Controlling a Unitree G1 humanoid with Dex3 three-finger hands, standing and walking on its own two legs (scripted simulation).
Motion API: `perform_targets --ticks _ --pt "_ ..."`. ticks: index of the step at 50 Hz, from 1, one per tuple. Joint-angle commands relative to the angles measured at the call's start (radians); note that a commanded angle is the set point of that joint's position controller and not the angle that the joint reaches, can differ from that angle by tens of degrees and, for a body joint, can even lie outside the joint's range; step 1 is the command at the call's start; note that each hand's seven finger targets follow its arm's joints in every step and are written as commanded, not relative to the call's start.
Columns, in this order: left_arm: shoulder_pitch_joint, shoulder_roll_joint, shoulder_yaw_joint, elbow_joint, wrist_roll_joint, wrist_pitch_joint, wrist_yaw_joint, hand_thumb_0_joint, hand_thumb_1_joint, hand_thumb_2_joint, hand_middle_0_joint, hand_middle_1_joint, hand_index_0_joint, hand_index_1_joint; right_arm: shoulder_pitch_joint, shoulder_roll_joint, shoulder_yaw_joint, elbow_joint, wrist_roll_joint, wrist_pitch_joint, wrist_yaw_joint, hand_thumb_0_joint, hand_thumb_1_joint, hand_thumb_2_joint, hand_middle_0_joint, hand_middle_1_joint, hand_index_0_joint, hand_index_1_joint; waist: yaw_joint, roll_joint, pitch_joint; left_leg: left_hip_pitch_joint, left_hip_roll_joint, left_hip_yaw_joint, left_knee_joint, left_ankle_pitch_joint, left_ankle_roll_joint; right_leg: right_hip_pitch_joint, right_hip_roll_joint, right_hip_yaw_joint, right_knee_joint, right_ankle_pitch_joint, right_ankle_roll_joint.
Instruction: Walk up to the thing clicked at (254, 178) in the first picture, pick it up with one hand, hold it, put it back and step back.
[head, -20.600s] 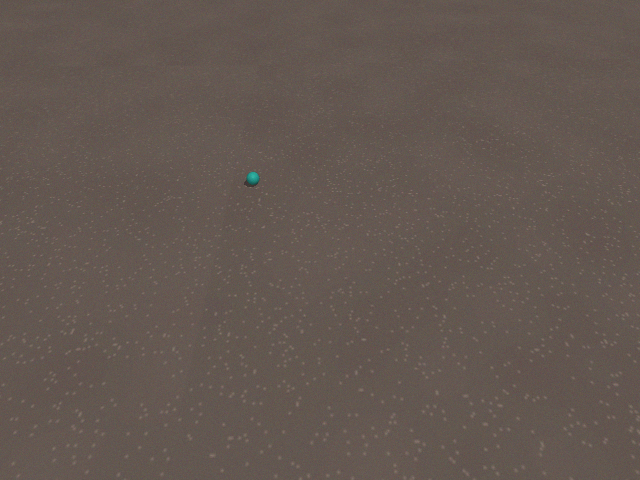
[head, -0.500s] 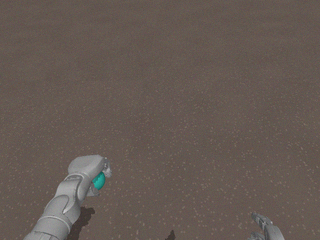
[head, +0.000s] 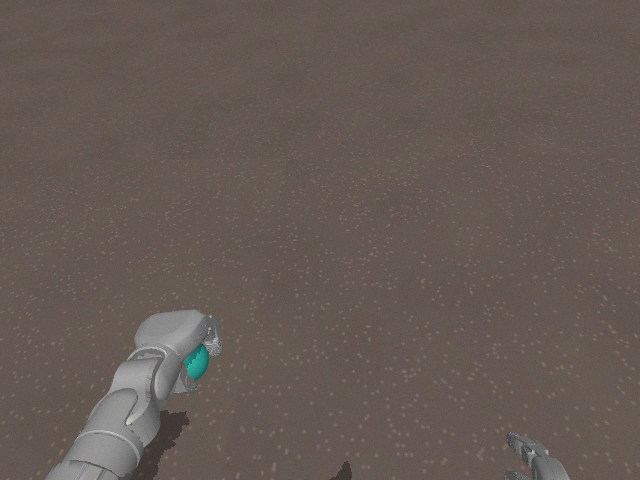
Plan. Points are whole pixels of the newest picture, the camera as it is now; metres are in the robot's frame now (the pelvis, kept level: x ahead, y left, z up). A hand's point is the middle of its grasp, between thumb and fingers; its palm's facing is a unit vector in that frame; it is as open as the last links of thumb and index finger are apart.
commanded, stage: crouch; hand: left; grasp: from above
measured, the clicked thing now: (186, 360) +0.31 +0.24 -0.06
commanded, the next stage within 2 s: none
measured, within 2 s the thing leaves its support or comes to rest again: neither
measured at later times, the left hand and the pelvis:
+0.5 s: hand (206, 388) +0.31 +0.23 -0.16, palm faces -0.44 +0.02 -0.90, open 7.5 cm; pelvis -0.02 +0.00 -0.06, yaw +2 degrees
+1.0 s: hand (239, 410) +0.35 +0.24 -0.41, palm faces -0.47 +0.00 -0.88, open 7.4 cm; pelvis -0.08 +0.01 -0.27, yaw -1 degrees
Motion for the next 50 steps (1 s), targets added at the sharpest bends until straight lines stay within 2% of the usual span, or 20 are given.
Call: perform_targets --ticks 1,2,4,8,12,15,17,19,21,27,29,30,32,34,35,39,41,44,48,50 --pt "-0.288 0.198 0.106 -0.202 -0.007 -0.023 0.032 0.000 0.649 0.479 -0.915 -0.734 -1.000 -0.647 -0.094 -0.127 -0.034 -0.149 0.001 -0.037 -0.012 0.000 -0.928 -0.913 0.200 0.301 0.200 0.301 0.006 -0.023 -0.213 0.129 -0.045 0.006 -0.038 0.215 0.028 0.027 0.056 -0.040 -0.068 0.192 -0.036" --pt "-0.289 0.215 0.126 -0.188 -0.001 -0.027 0.039 0.000 0.569 0.475 -0.835 -0.664 -0.920 -0.593 -0.091 -0.129 -0.035 -0.149 0.001 -0.037 -0.012 0.000 -0.884 -0.896 0.201 0.301 0.201 0.301 0.004 -0.026 -0.215 0.129 -0.045 0.005 -0.035 0.220 0.028 0.028 0.055 -0.040 -0.066 0.197 -0.036" --pt "-0.299 0.198 0.111 -0.182 0.014 -0.039 0.057 0.000 0.593 0.503 -0.904 -0.649 -0.960 -0.594 -0.088 -0.125 -0.033 -0.149 0.000 -0.032 -0.011 0.000 -0.895 -0.899 0.200 0.300 0.200 0.300 -0.001 -0.038 -0.218 0.129 -0.047 0.006 -0.028 0.227 0.030 0.017 0.054 -0.037 -0.060 0.209 -0.034" --pt "-0.286 0.180 0.125 -0.111 0.037 -0.063 0.123 0.000 0.615 0.526 -0.935 -0.620 -0.982 -0.574 -0.061 -0.130 -0.041 -0.131 -0.006 -0.023 -0.008 0.000 -0.891 -0.898 0.200 0.300 0.200 0.300 -0.015 -0.064 -0.218 0.104 -0.051 0.009 0.006 0.234 0.032 -0.011 0.050 -0.039 -0.038 0.223 -0.030" --pt "-0.322 0.160 0.110 0.022 0.083 -0.085 0.206 0.000 0.631 0.537 -0.948 -0.635 -0.996 -0.588 -0.038 -0.135 -0.052 -0.104 -0.024 -0.016 0.003 0.000 -0.895 -0.898 0.199 0.300 0.200 0.300 -0.038 -0.087 -0.208 0.013 -0.055 0.004 0.080 0.192 0.031 -0.093 0.044 -0.042 0.016 0.190 -0.027" --pt "-0.406 0.126 0.078 0.090 0.105 -0.089 0.261 0.000 0.657 0.567 -0.974 -0.652 -1.020 -0.608 -0.011 -0.143 -0.066 -0.082 -0.036 -0.012 0.014 0.000 -0.898 -0.899 0.199 0.300 0.199 0.300 -0.063 -0.061 -0.259 -0.048 -0.052 0.001 0.166 0.182 0.023 -0.179 0.045 -0.042 0.102 0.186 -0.031" --pt "-0.463 0.134 0.083 0.148 0.124 -0.094 0.301 0.000 0.684 0.559 -0.991 -0.657 -1.040 -0.608 0.018 -0.155 -0.076 -0.058 -0.049 -0.016 0.022 0.000 -0.900 -0.899 0.199 0.299 0.199 0.299 -0.080 -0.039 -0.300 -0.122 -0.042 -0.008 0.260 0.168 0.019 -0.284 0.049 -0.045 0.187 0.167 -0.035" --pt "-0.498 0.145 0.097 0.201 0.148 -0.100 0.343 0.000 0.682 0.594 -1.007 -0.655 -1.049 -0.615 0.036 -0.155 -0.083 -0.053 -0.059 -0.022 0.030 0.000 -0.902 -0.900 0.199 0.299 0.199 0.299 -0.076 -0.019 -0.348 -0.209 -0.038 -0.014 0.356 0.152 0.015 -0.375 0.051 -0.050 0.279 0.143 -0.041" --pt "-0.512 0.111 0.086 0.260 0.163 -0.100 0.378 0.000 0.690 0.556 -0.991 -0.673 -1.045 -0.619 0.050 -0.152 -0.083 -0.053 -0.068 -0.030 0.038 0.000 -0.902 -0.899 0.199 0.299 0.199 0.299 -0.086 -0.016 -0.394 -0.301 -0.038 -0.017 0.448 0.138 0.019 -0.457 0.050 -0.046 0.360 0.132 -0.044" --pt "-0.682 0.180 0.124 0.400 0.199 -0.091 0.452 0.000 0.676 0.558 -0.978 -0.688 -1.035 -0.631 0.093 -0.175 -0.091 -0.028 -0.088 -0.058 0.037 0.000 -0.906 -0.900 0.199 0.299 0.199 0.299 -0.119 0.017 -0.502 -0.569 -0.031 -0.039 0.660 0.023 0.024 -0.715 0.052 -0.065 0.578 0.025 -0.050" --pt "-0.697 0.209 0.148 0.446 0.203 -0.083 0.471 0.000 0.671 0.570 -0.980 -0.667 -1.032 -0.616 0.107 -0.180 -0.092 -0.019 -0.094 -0.070 0.031 0.000 -0.903 -0.898 0.199 0.299 0.199 0.299 -0.117 0.027 -0.560 -0.638 -0.030 -0.045 0.721 -0.020 0.026 -0.778 0.054 -0.073 0.645 -0.016 -0.055" --pt "-0.711 0.200 0.145 0.473 0.202 -0.076 0.476 0.000 0.661 0.543 -0.968 -0.662 -1.024 -0.606 0.112 -0.179 -0.091 -0.015 -0.099 -0.076 0.030 0.000 -0.903 -0.898 0.199 0.299 0.199 0.299 -0.127 0.040 -0.573 -0.688 -0.029 -0.050 0.751 -0.047 0.025 -0.823 0.053 -0.074 0.681 -0.035 -0.057" --pt "-0.778 0.240 0.167 0.455 0.201 -0.070 0.484 0.000 0.638 0.546 -0.959 -0.651 -1.011 -0.599 0.125 -0.187 -0.092 -0.009 -0.108 -0.087 0.025 0.000 -0.903 -0.898 0.199 0.299 0.199 0.299 -0.129 0.067 -0.648 -0.728 -0.022 -0.067 0.805 -0.074 0.022 -0.895 0.053 -0.080 0.752 -0.061 -0.060" --pt "-0.788 0.216 0.159 0.472 0.184 -0.060 0.480 0.000 0.660 0.510 -0.981 -0.616 -1.033 -0.565 0.129 -0.182 -0.092 -0.002 -0.112 -0.097 0.024 0.000 -0.902 -0.898 0.199 0.299 0.200 0.299 -0.140 0.092 -0.696 -0.767 -0.020 -0.074 0.858 -0.090 0.022 -0.959 0.052 -0.085 0.809 -0.077 -0.062" --pt "-0.813 0.265 0.187 0.448 0.183 -0.059 0.481 0.000 0.657 0.536 -0.981 -0.634 -1.031 -0.584 0.132 -0.191 -0.095 -0.004 -0.114 -0.102 0.022 0.000 -0.904 -0.898 0.199 0.299 0.199 0.299 -0.133 0.096 -0.734 -0.775 -0.017 -0.082 0.870 -0.112 0.020 -0.974 0.049 -0.088 0.833 -0.096 -0.065" --pt "-0.860 0.287 0.203 0.496 0.176 -0.051 0.468 0.000 0.619 0.573 -0.963 -0.647 -1.007 -0.604 0.136 -0.192 -0.090 0.002 -0.124 -0.114 0.023 0.000 -0.903 -0.900 0.199 0.299 0.199 0.299 -0.156 0.098 -0.739 -0.898 -0.015 -0.095 0.940 -0.238 0.021 -1.088 0.049 -0.098 0.917 -0.193 -0.069" --pt "-0.849 0.267 0.196 0.562 0.167 -0.055 0.456 0.000 0.596 0.557 -0.932 -0.641 -0.981 -0.593 0.136 -0.193 -0.083 0.009 -0.127 -0.121 0.027 0.000 -0.899 -0.898 0.199 0.299 0.200 0.299 -0.182 0.067 -0.680 -1.004 -0.018 -0.100 0.979 -0.313 0.026 -1.151 0.049 -0.101 0.951 -0.253 -0.068" --pt "-0.907 0.308 0.212 0.535 0.163 -0.078 0.442 0.000 0.605 0.504 -0.930 -0.612 -0.985 -0.557 0.146 -0.198 -0.078 0.015 -0.130 -0.134 0.035 0.000 -0.897 -0.896 0.200 0.299 0.200 0.299 -0.190 0.096 -0.744 -1.058 -0.021 -0.109 1.049 -0.332 0.029 -1.222 0.049 -0.107 1.021 -0.276 -0.070" --pt "-0.955 0.329 0.214 0.558 0.178 -0.119 0.440 0.000 0.643 0.530 -0.958 -0.615 -1.012 -0.561 0.157 -0.205 -0.067 0.030 -0.137 -0.148 0.048 0.000 -0.896 -0.896 0.200 0.299 0.200 0.299 -0.221 0.099 -0.738 -1.114 -0.021 -0.126 1.129 -0.381 0.032 -1.340 0.046 -0.118 1.092 -0.316 -0.069" --pt "-0.983 0.365 0.236 0.549 0.190 -0.135 0.456 0.000 0.625 0.530 -0.944 -0.613 -0.999 -0.559 0.163 -0.212 -0.059 0.038 -0.142 -0.155 0.055 0.000 -0.895 -0.896 0.200 0.299 0.200 0.299 -0.219 0.130 -0.769 -1.124 -0.022 -0.124 1.165 -0.371 0.030 -1.372 0.043 -0.119 1.129 -0.307 -0.069"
